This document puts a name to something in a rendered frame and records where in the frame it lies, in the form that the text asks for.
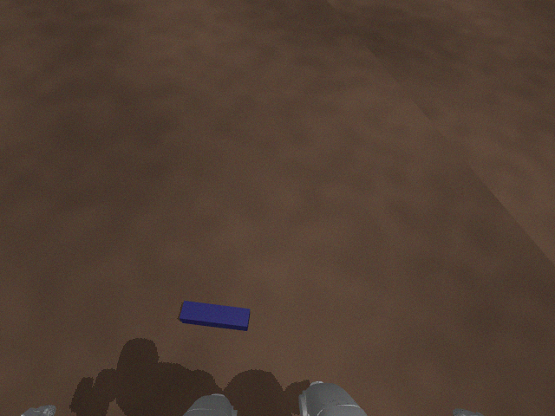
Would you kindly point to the carton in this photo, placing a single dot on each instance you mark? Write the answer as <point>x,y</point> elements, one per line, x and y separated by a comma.
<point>213,315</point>

